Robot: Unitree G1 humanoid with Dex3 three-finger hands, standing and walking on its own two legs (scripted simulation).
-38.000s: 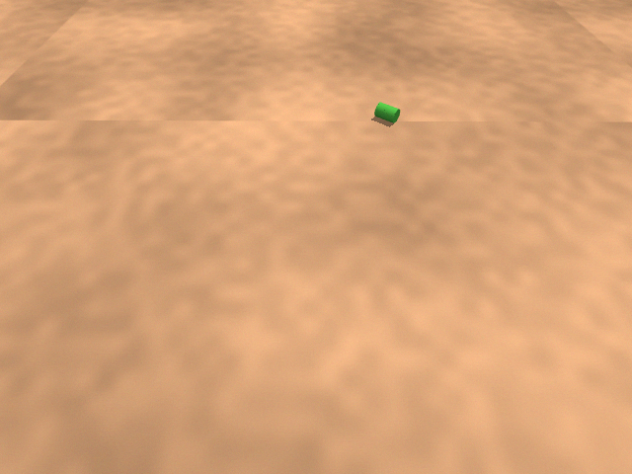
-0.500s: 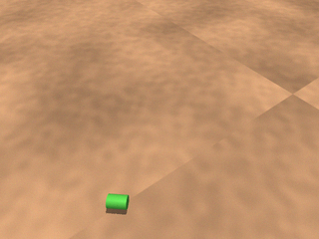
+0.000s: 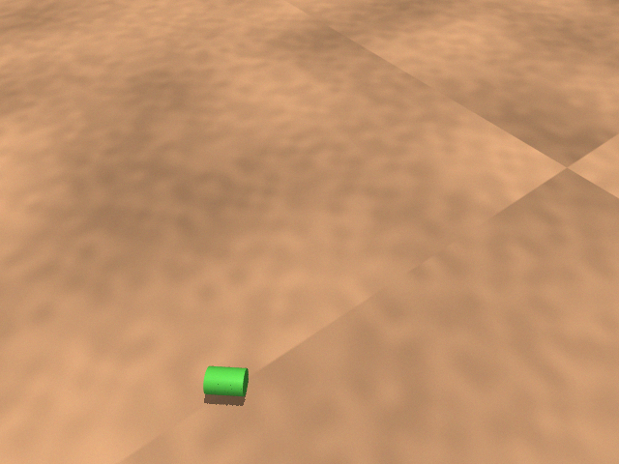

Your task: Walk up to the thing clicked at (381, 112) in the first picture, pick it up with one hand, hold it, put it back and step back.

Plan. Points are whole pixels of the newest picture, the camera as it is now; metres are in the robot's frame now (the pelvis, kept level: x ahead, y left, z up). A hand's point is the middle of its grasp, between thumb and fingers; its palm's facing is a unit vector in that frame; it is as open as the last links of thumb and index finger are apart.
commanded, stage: step back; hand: left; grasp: from above
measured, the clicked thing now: (226, 381) +0.45 +0.27 -0.74
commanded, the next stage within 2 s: none
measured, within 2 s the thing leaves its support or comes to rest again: neither
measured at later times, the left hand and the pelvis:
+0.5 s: hand out of the picture +0.05 +0.33 -0.17, palm faces -0.05 -0.93 -0.36, open 7.4 cm; pelvis -0.08 +0.07 -0.01, yaw -1 degrees
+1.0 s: hand out of the picture -0.08 +0.32 -0.15, palm faces -0.02 -0.91 -0.41, open 7.4 cm; pelvis -0.21 +0.06 -0.02, yaw +0 degrees
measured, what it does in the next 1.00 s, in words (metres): walks backwards: left foot, then right foot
